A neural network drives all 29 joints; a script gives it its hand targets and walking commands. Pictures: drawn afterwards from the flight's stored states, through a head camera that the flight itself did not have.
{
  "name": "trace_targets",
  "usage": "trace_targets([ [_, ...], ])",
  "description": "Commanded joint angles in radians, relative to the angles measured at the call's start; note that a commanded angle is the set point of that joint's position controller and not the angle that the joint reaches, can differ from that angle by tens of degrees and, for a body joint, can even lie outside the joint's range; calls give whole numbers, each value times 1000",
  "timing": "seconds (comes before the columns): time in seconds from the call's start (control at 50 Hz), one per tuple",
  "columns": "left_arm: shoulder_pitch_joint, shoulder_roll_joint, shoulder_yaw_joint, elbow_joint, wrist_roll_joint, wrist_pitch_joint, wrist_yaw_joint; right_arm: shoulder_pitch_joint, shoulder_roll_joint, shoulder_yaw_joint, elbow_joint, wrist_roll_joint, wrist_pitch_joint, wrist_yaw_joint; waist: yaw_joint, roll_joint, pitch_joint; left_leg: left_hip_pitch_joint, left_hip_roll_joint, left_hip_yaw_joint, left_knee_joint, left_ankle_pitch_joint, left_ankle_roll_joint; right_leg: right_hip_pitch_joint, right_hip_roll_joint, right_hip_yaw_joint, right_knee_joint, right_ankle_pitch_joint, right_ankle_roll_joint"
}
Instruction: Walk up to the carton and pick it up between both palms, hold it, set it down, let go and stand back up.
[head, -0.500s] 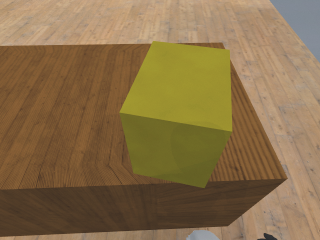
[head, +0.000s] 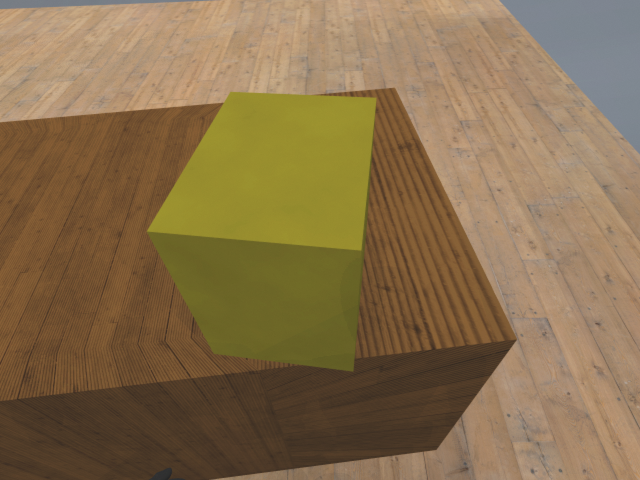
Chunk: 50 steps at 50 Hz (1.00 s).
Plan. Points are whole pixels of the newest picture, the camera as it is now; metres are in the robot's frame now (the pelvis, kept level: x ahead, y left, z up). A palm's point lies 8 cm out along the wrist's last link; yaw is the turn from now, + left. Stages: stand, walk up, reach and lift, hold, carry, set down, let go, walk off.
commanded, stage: walk up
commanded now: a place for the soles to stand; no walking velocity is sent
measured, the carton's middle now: (291, 231) +0.45 +0.06 +0.05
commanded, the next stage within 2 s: stand in 0.44 s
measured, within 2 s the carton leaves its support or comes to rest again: neither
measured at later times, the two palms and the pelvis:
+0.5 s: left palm out of the picture +0.08 +0.25 -0.09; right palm out of the picture +0.09 -0.26 -0.10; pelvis +0.01 -0.01 +0.02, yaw +3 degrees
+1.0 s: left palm out of the picture +0.08 +0.25 -0.10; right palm out of the picture +0.10 -0.27 -0.10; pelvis +0.01 -0.02 +0.01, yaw +4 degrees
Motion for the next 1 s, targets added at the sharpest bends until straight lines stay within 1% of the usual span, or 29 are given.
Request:
trace_targets([
  [0.0, 39, 103, 22, -81, -18, -33, 1, -68, -193, -53, -104, 11, -42, 2, 60, 83, -33, -96, 183, -263, -282, 70, 119, 116, -46, 45, -126, 56, -20],
  [0.02, 29, 126, 28, -75, -11, -35, 2, -75, -158, -40, -107, 19, -41, 11, 57, 107, -21, -116, 137, -206, -273, 64, 91, 156, -63, 81, -163, 110, -31],
  [0.04, 4, 154, 31, -74, -10, -40, -1, -38, -115, -28, -104, 22, -41, 15, 28, 79, -32, -88, 91, -154, -270, 74, 66, 159, -81, 105, -171, 144, -38],
  [0.06, -9, 171, 35, -72, -11, -45, -3, -14, -103, -24, -100, 18, -41, 13, 16, 62, -29, -47, 69, -130, -253, 110, 55, 135, -92, 111, -175, 177, -42],
  [0.12, 10, 161, 26, -61, -11, -53, -1, 6, -117, -27, -88, 13, -40, 12, 8, 60, -56, 26, 66, -123, -227, 134, 55, 91, -97, 107, -209, 162, -50],
  [0.16, 1, 158, 22, -60, -13, -55, 0, 14, -107, -27, -88, 10, -39, 14, 1, 19, -47, 43, 64, -123, -219, 148, 56, 77, -98, 102, -231, 142, -47],
  [0.2, 1, 158, 22, -54, -14, -55, 0, 16, -105, -27, -85, 9, -38, 13, -4, -4, -39, 46, 58, -115, -215, 136, 54, 64, -100, 97, -248, 110, -48],
  [0.22, 4, 161, 22, -55, -16, -54, -1, 14, -102, -25, -82, 5, -38, 12, -4, -42, -38, 53, 57, -114, -213, 132, 51, 61, -100, 98, -259, 104, -48],
  [0.24, 6, 155, 18, -54, -18, -54, -2, 12, -107, -26, -81, 5, -39, 11, -4, -47, -36, 59, 58, -119, -209, 146, 49, 54, -104, 97, -264, 117, -50],
  [0.28, -2, 155, 19, -60, -17, -53, -2, 11, -103, -24, -76, 6, -38, 10, -8, -68, -19, 54, 51, -117, -208, 137, 44, 43, -110, 104, -280, 93, -53],
  [0.3, 4, 151, 17, -58, -18, -53, -3, 13, -107, -26, -76, 4, -39, 8, -8, -65, -28, 61, 51, -121, -213, 125, 44, 39, -111, 103, -287, 71, -54],
  [0.36, 22, 155, 17, -54, -18, -54, -3, -3, -108, -26, -68, 3, -42, 7, 2, -58, -22, 62, 52, -124, -220, 140, 43, 45, -107, 90, -287, 75, -50],
  [0.4, 24, 156, 17, -52, -18, -55, -3, -3, -106, -24, -60, 5, -45, 8, 4, -47, -24, 52, 56, -126, -222, 167, 43, 67, -104, 77, -278, 106, -48],
  [0.44, 38, 157, 19, -53, -17, -55, -2, -3, -105, -23, -58, 7, -46, 7, 11, -16, -43, 47, 55, -125, -227, 168, 42, 96, -107, 77, -269, 127, -50],
  [0.48, 33, 164, 18, -53, -16, -55, 0, -8, -102, -23, -56, 7, -46, 6, 10, -21, -25, 44, 55, -125, -225, 189, 41, 90, -110, 74, -268, 152, -51],
  [0.54, 33, 162, 16, -50, -14, -55, 1, -4, -99, -20, -51, 7, -47, 6, 10, 5, -41, 49, 59, -132, -228, 229, 42, 113, -106, 54, -251, 187, -49],
  [0.58, 42, 162, 14, -46, -12, -55, 2, 2, -101, -19, -43, 7, -47, 6, 13, -10, -66, 54, 58, -135, -219, 238, 42, 138, -105, 49, -249, 200, -48],
  [0.6, 39, 161, 13, -46, -12, -54, 3, 3, -99, -19, -45, 9, -48, 6, 11, -2, -76, 55, 57, -136, -219, 247, 44, 145, -107, 45, -244, 212, -50],
  [0.66, 36, 158, 13, -42, -14, -53, 5, -1, -103, -19, -37, 5, -44, 5, 11, -11, -69, 56, 57, -135, -212, 249, 40, 143, -109, 41, -253, 211, -51],
  [0.72, 30, 160, 13, -39, -15, -50, 6, -5, -100, -21, -36, 7, -41, 4, 12, 11, -26, 37, 50, -140, -221, 222, 38, 119, -111, 40, -263, 170, -51],
  [0.76, 34, 163, 13, -32, -15, -49, 6, 7, -97, -20, -28, 5, -43, 3, 10, -12, -29, 40, 53, -145, -223, 233, 39, 125, -112, 33, -263, 172, -49],
  [0.78, 36, 157, 12, -29, -16, -49, 6, 4, -107, -23, -28, 6, -43, 3, 12, 7, -23, 39, 50, -146, -223, 231, 38, 119, -107, 32, -265, 168, -48],
  [0.82, 39, 157, 10, -27, -15, -51, 7, 1, -103, -23, -26, 6, -44, 3, 13, 16, -23, 37, 49, -147, -223, 238, 38, 128, -111, 31, -264, 177, -48],
  [0.86, 35, 166, 12, -21, -15, -52, 7, 4, -98, -21, -22, 5, -44, 2, 8, -7, -38, 46, 50, -148, -214, 268, 37, 142, -113, 28, -262, 206, -48],
  [0.9, 33, 163, 10, -22, -13, -52, 8, -3, -97, -20, -23, 4, -44, 1, 9, -8, -50, 52, 48, -147, -212, 265, 36, 150, -115, 25, -263, 213, -49],
  [0.92, -525, 241, 59, -190, -32, 116, 19, -635, 5, -117, 0, -103, -166, 19, 15, -6, -46, -135, 1, 34, -85, -13, -11, -48, -27, -39, -119, -94, -41],
  [0.94, -418, 192, 33, -212, -32, 207, 43, -500, -36, -143, 26, -118, -177, 47, 9, -24, 61, -210, 9, 41, -106, -135, 11, -14, -21, -54, -109, -181, -34],
  [0.96, -412, 183, 39, -247, -24, 255, 47, -482, -50, -147, -2, -115, -165, 61, 9, -43, 23, -207, 16, 45, -119, -140, 19, 11, -14, -70, -103, -180, -25],
  [0.98, -356, 164, 33, -233, -31, 291, 36, -437, -42, -147, -4, -110, -148, 63, 1, -90, -19, -181, 11, 45, -76, -69, 10, 30, -26, -69, -84, -112, -23],
])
